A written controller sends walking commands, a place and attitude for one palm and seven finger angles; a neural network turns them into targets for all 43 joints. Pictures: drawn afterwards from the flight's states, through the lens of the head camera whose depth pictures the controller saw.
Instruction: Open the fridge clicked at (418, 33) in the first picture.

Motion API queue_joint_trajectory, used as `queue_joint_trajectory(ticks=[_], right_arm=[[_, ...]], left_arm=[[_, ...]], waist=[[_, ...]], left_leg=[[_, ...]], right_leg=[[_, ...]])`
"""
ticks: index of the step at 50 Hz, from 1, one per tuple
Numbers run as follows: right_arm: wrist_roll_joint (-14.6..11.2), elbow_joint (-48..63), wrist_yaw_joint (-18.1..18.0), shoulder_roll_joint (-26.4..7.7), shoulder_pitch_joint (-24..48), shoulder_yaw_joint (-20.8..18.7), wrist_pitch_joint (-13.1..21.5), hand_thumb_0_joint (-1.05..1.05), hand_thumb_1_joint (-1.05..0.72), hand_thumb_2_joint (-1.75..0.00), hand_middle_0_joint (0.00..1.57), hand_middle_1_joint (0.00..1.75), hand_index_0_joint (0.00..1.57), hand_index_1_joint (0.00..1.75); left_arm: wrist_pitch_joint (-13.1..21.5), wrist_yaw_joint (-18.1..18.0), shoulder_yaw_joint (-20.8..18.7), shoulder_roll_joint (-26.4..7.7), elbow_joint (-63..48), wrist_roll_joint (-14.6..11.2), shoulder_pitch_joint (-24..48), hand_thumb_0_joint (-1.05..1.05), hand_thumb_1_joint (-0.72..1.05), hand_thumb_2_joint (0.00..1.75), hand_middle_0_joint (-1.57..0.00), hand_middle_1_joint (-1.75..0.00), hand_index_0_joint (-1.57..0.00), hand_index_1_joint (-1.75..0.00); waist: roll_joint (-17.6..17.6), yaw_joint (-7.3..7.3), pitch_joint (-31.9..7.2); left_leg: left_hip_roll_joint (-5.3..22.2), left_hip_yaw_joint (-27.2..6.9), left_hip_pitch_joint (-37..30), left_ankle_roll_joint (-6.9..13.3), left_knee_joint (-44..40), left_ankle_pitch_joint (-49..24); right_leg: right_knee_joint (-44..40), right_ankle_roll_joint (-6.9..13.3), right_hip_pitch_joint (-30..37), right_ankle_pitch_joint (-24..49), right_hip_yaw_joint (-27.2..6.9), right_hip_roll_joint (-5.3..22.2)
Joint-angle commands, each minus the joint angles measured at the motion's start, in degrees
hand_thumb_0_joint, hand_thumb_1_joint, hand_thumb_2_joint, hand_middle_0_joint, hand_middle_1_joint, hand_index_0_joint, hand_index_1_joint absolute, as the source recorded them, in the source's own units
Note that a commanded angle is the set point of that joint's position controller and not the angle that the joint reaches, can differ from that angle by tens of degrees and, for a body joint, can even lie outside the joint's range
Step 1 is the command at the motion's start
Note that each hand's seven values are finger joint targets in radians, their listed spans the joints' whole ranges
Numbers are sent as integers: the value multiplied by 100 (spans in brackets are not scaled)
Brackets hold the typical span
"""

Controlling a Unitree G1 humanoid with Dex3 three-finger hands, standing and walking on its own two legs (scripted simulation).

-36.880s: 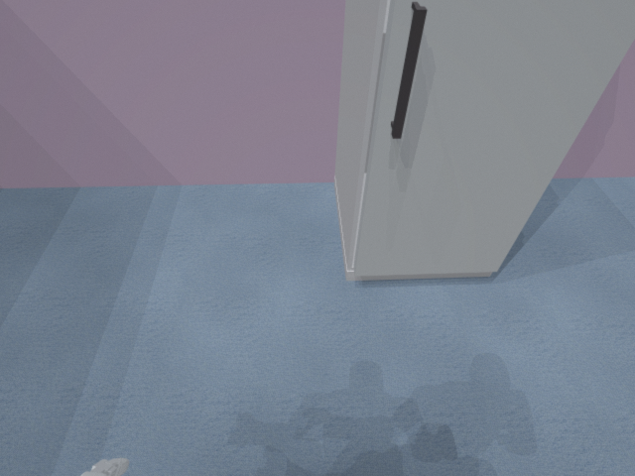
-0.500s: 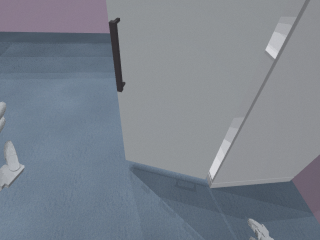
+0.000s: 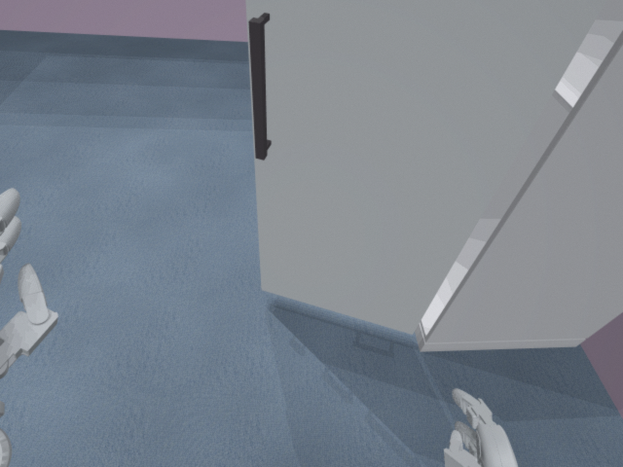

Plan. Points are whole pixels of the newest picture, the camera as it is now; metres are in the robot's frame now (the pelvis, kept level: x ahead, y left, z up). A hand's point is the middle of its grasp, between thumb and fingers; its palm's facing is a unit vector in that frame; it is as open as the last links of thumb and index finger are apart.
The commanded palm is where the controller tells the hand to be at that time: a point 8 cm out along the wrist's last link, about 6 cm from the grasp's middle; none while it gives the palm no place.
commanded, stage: stop stepping back and stand still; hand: left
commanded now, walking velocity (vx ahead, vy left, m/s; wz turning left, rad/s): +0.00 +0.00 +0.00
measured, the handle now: (263, 93) +0.76 +0.16 +0.09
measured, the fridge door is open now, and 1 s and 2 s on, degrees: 70 70 70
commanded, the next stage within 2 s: let the arm hang, fingers relaxed in 0.14 s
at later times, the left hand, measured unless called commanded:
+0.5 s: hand out of the picture +0.07 +0.20 -0.15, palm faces -0.05 -0.97 -0.25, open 7.4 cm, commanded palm none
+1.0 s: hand out of the picture +0.02 +0.26 -0.15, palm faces +0.01 -0.93 -0.36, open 7.3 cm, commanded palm none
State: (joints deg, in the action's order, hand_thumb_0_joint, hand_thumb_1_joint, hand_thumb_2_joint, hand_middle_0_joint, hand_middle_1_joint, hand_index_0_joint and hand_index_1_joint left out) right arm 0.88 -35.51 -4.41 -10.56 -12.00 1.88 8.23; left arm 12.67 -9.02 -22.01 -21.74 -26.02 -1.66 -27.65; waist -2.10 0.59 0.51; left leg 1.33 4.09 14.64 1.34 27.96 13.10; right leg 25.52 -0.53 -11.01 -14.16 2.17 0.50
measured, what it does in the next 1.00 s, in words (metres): stands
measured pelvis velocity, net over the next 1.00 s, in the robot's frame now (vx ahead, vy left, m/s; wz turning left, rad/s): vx -0.02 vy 0.01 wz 0.02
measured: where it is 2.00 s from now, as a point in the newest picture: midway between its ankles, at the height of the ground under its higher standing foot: outside the picture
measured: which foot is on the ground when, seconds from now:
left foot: down 0.00-1.00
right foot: down 0.00-1.00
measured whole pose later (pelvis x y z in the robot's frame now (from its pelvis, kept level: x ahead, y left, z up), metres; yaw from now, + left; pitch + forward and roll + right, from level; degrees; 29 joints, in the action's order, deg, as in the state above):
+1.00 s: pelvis -0.02 +0.01 +0.00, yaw +1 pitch -1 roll -1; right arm 0.9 -61.2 -0.4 -16.5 -11.6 -1.1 0.0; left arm 0.0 -0.2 -1.3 -19.0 63.3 1.2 -10.8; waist 2.1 -0.2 1.1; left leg 0.0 3.2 14.5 2.1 25.0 10.0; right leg 23.5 -0.6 -10.8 -12.1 3.2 1.6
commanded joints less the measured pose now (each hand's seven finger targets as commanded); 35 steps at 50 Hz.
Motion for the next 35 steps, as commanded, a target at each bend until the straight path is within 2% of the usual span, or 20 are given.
queue_joint_trajectory(ticks=[1,5,6,10,11,12,13,14,15,17,20,21,23,25,26,28,30,33,35], right_arm=[[9,850,-56,-821,475,-366,251,0,-90,-90,20,30,20,30],[-26,869,-59,-826,463,-362,185,0,-90,-90,20,30,20,30],[-22,879,-77,-838,496,-373,199,0,-90,-90,20,30,20,30],[-39,867,-96,-847,473,-366,190,0,-90,-90,20,30,20,30],[-29,868,-113,-861,513,-374,206,0,-90,-90,20,30,20,30],[-185,-364,448,-1980,882,-591,385,0,-90,-90,20,30,20,30],[-197,-275,472,-1752,516,-632,-80,0,-90,-90,20,30,20,30],[-172,-146,444,-1727,455,-625,-204,0,-90,-90,20,30,20,30],[-114,-225,450,-1732,448,-599,-271,0,-90,-90,20,30,20,30],[-43,-248,439,-1769,483,-519,-447,0,-90,-90,20,30,20,30],[36,-493,433,-1720,423,-484,-585,0,-90,-90,20,30,20,30],[43,-571,437,-1667,364,-462,-643,0,-90,-90,20,30,20,30],[64,-790,438,-1422,245,-415,-746,0,-90,-90,20,30,20,30],[72,-1016,423,-1300,112,-405,-819,0,-90,-90,20,30,20,30],[66,-1091,419,-1290,63,-394,-833,0,-90,-90,20,30,20,30],[69,-1292,395,-1254,75,-390,-826,0,-90,-90,20,30,20,30],[81,-1446,355,-1339,102,-444,-804,0,-90,-90,20,30,20,30],[43,-1670,314,-1385,-17,-474,-778,0,-90,-90,20,30,20,30],[31,-1788,299,-1415,-91,-502,-773,0,-90,-90,20,30,20,30]], left_arm=[[388,-100,-848,-1151,-1116,-56,-46,0,90,90,-20,-30,-20,-30],[375,-79,-759,-1019,-917,-87,-75,0,90,90,-20,-30,-20,-30],[371,-80,-802,-1087,-867,-93,-88,0,90,90,-20,-30,-20,-30],[360,-79,-660,-988,-833,-70,42,0,90,90,-20,-30,-20,-30],[361,-86,-703,-1070,-851,-65,121,0,90,90,-20,-30,-20,-30],[-584,714,1605,-252,3395,298,270,0,90,90,-20,-30,-20,-30],[-1106,852,1503,-241,3460,249,412,0,90,90,-20,-30,-20,-30],[-1252,881,1549,-170,3386,244,497,0,90,90,-20,-30,-20,-30],[-1241,893,1583,-144,3591,265,662,0,90,90,-20,-30,-20,-30],[-1239,917,1652,-278,4155,315,897,0,90,90,-20,-30,-20,-30],[-1233,899,1730,-424,5157,370,1204,0,90,90,-20,-30,-20,-30],[-1242,882,1779,-487,5464,372,1298,0,90,90,-20,-30,-20,-30],[-1267,863,1884,-431,6031,350,1491,0,90,90,-20,-30,-20,-30],[-1276,845,1951,-415,6452,334,1690,0,90,90,-20,-30,-20,-30],[-1279,837,1969,-400,6649,328,1671,0,90,90,-20,-30,-20,-30],[-1276,844,1994,-284,7081,307,1521,0,90,90,-20,-30,-20,-30],[-1255,843,1917,-239,7449,303,1305,0,90,90,-20,-30,-20,-30],[-1231,861,1928,-256,7864,283,1230,0,90,90,-20,-30,-20,-30],[-1212,868,1921,-292,8057,279,1277,0,90,90,-20,-30,-20,-30]], waist=[[815,-16,-627],[649,-38,-471],[628,-33,-445],[559,-40,-435],[544,-30,-430],[601,-212,6],[681,-166,-455],[773,-162,-353],[688,-124,-446],[38,-81,-330],[-822,-86,-405],[-860,-128,-378],[-731,-208,-353],[-148,-292,-293],[193,-285,-293],[832,-192,-256],[1284,-62,-342],[1256,-21,-399],[1067,-31,-320]], left_leg=[[348,-569,109,-66,-716,-527],[378,-601,251,-63,-848,-93],[377,-619,226,-61,-898,-7],[378,-620,261,-27,-951,232],[359,-636,247,-24,-951,250],[542,-708,581,6,55,-1407],[629,-505,82,-78,-7,-1488],[718,-584,152,-8,-97,-1143],[810,-835,435,129,-221,-903],[831,-1080,693,270,-365,-659],[542,-1028,598,232,-133,-313],[402,-932,462,189,9,-231],[161,-675,130,90,265,-1],[114,-599,-126,24,310,127],[187,-699,-152,39,170,51],[373,-898,166,87,-300,306],[468,-1006,469,127,-569,543],[541,-1049,492,143,-715,503],[539,-1042,476,139,-749,553]], right_leg=[[-308,112,456,1010,-364,126],[-394,80,360,749,-341,80],[-438,80,315,699,-336,84],[-482,50,312,593,-331,66],[-523,60,292,569,-348,82],[244,208,-362,1353,-3,642],[81,254,-506,962,-278,672],[150,235,-642,367,-159,571],[447,265,-615,-148,-37,432],[606,288,-417,-350,-75,297],[194,392,-420,-323,-412,542],[-15,463,-567,-434,-597,688],[-405,580,-900,-630,-866,915],[-557,643,-1151,-895,-921,963],[-503,585,-1119,-936,-819,850],[-342,438,-754,-884,-630,608],[-239,414,-246,-583,-494,489],[-279,408,90,-250,-409,463],[-392,427,106,-256,-434,494]])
